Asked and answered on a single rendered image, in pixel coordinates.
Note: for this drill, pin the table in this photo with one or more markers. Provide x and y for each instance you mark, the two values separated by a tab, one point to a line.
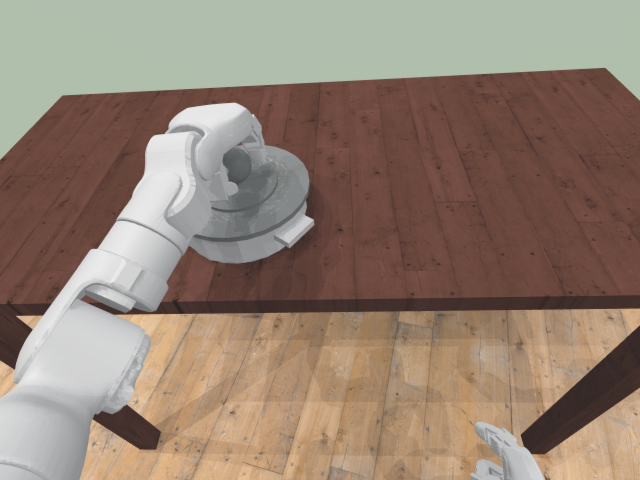
503	191

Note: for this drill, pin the left robot upper arm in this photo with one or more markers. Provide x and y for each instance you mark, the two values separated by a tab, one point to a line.
89	363

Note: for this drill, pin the robot left hand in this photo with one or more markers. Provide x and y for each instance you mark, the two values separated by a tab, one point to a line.
232	123

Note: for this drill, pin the lid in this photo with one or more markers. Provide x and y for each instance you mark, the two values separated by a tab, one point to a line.
272	194

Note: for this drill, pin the left robot forearm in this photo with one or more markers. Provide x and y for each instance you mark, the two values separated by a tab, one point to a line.
168	207

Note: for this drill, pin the pot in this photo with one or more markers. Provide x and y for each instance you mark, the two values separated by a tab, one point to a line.
256	248

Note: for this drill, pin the knob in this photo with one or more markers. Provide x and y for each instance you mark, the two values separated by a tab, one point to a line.
238	163

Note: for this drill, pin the robot right hand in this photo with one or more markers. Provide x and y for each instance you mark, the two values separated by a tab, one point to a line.
518	462

